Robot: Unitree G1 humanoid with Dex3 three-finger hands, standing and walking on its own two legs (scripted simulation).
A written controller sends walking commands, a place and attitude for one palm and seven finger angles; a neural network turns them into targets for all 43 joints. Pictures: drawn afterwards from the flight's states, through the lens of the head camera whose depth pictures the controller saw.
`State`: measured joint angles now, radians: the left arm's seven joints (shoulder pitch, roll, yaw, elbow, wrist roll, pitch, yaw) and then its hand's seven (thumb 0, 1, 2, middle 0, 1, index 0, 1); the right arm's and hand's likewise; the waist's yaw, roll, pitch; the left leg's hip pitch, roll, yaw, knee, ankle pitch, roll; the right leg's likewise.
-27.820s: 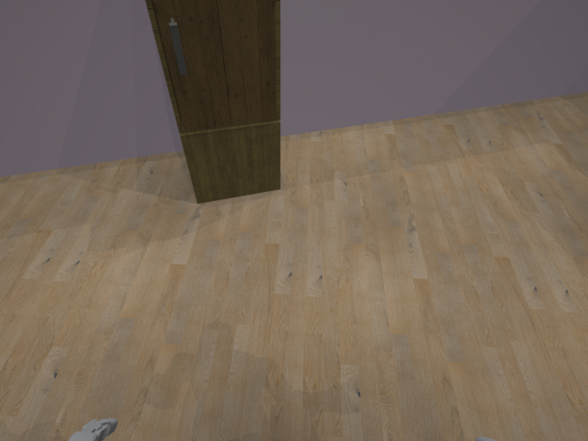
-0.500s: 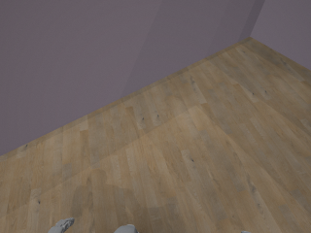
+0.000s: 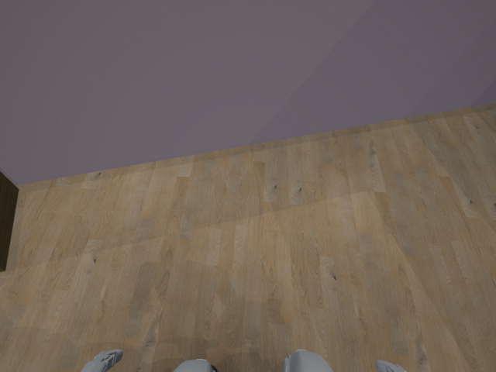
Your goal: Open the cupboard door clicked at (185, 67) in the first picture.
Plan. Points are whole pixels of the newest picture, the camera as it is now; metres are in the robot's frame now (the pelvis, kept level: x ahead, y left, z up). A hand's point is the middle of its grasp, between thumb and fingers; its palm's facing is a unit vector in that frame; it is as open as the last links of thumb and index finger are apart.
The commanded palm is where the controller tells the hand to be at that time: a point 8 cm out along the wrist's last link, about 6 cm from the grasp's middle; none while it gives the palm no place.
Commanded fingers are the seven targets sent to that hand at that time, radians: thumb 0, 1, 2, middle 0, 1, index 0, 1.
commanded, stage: turn to face it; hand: left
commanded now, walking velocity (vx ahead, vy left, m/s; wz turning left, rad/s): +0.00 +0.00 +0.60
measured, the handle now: out of the picture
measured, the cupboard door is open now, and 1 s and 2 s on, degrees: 49 49 49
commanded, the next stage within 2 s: take the last steps up to it in 1.78 s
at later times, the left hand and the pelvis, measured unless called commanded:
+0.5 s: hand out of the picture +0.02 +0.19 -0.19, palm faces +0.31 -0.93 -0.22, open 7.4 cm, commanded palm none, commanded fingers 0.00 0.90 0.90 -0.20 -0.30 -0.20 -0.30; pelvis +0.01 -0.03 -0.01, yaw +18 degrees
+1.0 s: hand out of the picture -0.03 +0.14 -0.16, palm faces +0.59 -0.77 -0.22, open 7.4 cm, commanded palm none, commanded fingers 0.00 0.90 0.90 -0.20 -0.30 -0.20 -0.30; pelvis +0.03 -0.06 +0.00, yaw +37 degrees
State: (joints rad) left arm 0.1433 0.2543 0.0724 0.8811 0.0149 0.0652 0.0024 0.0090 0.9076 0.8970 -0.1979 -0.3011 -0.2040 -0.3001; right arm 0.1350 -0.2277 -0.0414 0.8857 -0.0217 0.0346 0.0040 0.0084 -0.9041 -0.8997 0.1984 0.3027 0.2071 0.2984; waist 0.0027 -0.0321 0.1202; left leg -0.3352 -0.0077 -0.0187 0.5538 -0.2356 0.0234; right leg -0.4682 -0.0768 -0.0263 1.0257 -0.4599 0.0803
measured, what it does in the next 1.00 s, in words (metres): steps on the spot, turning left: right foot, then left foot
